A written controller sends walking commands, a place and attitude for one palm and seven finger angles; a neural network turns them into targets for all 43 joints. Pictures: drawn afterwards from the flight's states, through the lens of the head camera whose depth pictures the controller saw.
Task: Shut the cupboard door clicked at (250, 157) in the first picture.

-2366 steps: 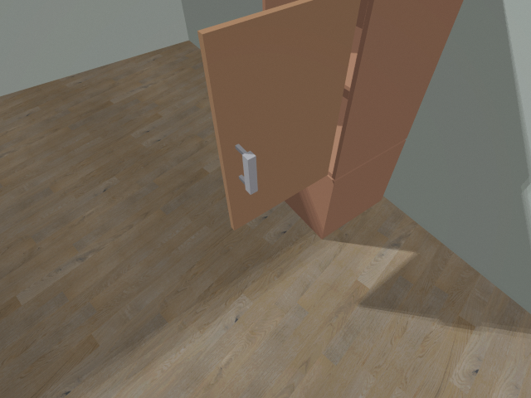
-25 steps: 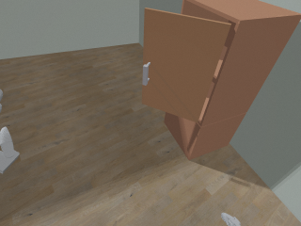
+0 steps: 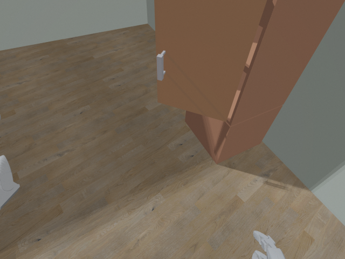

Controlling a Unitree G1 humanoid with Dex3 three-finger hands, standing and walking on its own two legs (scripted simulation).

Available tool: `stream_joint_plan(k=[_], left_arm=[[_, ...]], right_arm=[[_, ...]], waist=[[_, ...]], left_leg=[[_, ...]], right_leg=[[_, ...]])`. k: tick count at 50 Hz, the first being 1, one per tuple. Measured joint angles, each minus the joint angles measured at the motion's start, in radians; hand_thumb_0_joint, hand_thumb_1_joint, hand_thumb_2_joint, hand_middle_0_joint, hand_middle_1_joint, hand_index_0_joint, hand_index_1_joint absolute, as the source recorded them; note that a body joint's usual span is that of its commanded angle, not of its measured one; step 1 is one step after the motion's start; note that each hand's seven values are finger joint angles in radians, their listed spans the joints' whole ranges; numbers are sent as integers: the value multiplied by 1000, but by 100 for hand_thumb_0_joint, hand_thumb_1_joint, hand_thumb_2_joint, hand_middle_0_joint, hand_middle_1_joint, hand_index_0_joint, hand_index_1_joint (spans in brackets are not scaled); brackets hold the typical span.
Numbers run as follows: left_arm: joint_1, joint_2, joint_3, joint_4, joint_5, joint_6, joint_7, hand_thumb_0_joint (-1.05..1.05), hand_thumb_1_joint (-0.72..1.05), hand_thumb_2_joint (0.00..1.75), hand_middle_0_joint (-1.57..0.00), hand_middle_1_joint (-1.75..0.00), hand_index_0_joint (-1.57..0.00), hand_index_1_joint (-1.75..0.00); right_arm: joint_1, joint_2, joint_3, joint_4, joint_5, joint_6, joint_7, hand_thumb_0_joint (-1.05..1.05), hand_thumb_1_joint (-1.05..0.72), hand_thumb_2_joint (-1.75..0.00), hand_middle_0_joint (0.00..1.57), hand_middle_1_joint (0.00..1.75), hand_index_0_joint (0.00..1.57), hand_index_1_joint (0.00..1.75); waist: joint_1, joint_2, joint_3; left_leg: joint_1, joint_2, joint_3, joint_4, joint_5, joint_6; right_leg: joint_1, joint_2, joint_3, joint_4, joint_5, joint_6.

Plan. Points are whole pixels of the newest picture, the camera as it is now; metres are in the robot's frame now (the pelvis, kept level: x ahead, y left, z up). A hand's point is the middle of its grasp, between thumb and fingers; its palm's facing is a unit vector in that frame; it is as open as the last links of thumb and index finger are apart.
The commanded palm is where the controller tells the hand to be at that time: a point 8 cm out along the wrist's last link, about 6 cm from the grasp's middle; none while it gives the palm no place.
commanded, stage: stop stepping back and stand still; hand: left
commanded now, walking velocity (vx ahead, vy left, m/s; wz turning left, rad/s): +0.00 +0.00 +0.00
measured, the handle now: (162, 65) +0.91 +0.08 -0.07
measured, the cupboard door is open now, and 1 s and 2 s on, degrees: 42 42 42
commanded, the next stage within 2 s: let the arm hang, fingers relaxed in 0.30 s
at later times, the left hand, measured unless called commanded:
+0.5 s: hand (44, 199) +0.22 +0.27 +0.05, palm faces +0.19 -0.84 -0.50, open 7.4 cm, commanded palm none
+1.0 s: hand out of the picture -0.05 +0.21 -0.16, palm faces +0.01 -0.97 -0.23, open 7.3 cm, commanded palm none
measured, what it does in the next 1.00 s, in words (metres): stands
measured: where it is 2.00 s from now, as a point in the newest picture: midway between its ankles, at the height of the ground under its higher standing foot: outside the picture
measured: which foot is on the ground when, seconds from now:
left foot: down 0.00-1.00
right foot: down 0.00-1.00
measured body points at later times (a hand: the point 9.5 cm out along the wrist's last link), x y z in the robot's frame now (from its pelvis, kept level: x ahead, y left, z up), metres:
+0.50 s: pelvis +0.01 +0.02 +0.00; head +0.02 -0.01 +0.45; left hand +0.21 +0.32 +0.08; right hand +0.18 -0.23 -0.10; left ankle -0.01 +0.12 -0.73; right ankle +0.00 -0.08 -0.73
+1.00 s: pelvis -0.01 +0.02 +0.01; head +0.01 +0.02 +0.46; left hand -0.05 +0.26 -0.14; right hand -0.05 -0.20 -0.15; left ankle -0.01 +0.12 -0.73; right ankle +0.00 -0.08 -0.73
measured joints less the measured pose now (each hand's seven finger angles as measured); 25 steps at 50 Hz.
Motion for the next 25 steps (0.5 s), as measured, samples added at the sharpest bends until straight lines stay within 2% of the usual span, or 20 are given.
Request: stream_joint_plan(k=[1,4,8,17,20,22,25], left_arm=[[3,-1,-3,0,0,1,1,1,88,90,-22,-30,-21,-30],[-13,-6,-7,21,3,3,-1,1,88,90,-22,-30,-21,-30],[-59,-16,-3,39,10,1,-1,1,88,90,-22,-30,-21,-30],[-41,-18,-27,34,0,5,-11,1,89,90,-21,-30,-21,-30],[-27,-9,-27,35,-3,7,-15,1,88,90,-21,-30,-21,-30],[-111,0,-99,172,26,8,-59,1,89,90,-21,-30,-21,-30],[-276,-48,-250,537,53,112,-137,0,89,90,-20,-30,-20,-30]], right_arm=[[3,-8,-5,2,-1,-1,-7,1,-90,-90,21,30,20,30],[7,-9,-14,22,0,0,-25,1,-90,-90,20,30,20,30],[-2,-12,-14,12,2,-18,-30,1,-90,-90,20,30,20,30],[-55,-2,-6,-41,10,-12,-19,1,-90,-90,20,30,20,30],[-52,1,-2,-48,11,-4,-21,1,-90,-90,20,30,20,30],[-53,-31,-12,-12,14,-35,18,1,-90,-90,20,30,20,30],[-81,-98,-14,64,-2,-13,54,1,-90,-90,20,30,20,30]], waist=[[1,3,3],[18,-18,-2],[25,-18,-5],[5,2,-15],[7,4,-21],[24,28,-28],[46,75,-46]], left_leg=[[17,1,-1,-41,39,2],[48,-9,10,-63,25,6],[57,-8,8,-94,30,7],[54,-7,18,-100,29,8],[56,-9,20,-105,32,10],[31,-17,11,-81,33,14],[0,-37,10,-52,25,29]], right_leg=[[5,2,-3,8,-8,5],[31,-7,8,-9,-12,15],[50,-4,6,-59,9,19],[45,-2,16,-70,15,20],[46,-4,18,-72,16,23],[25,-14,8,-46,15,27],[-11,-36,7,0,-8,35]])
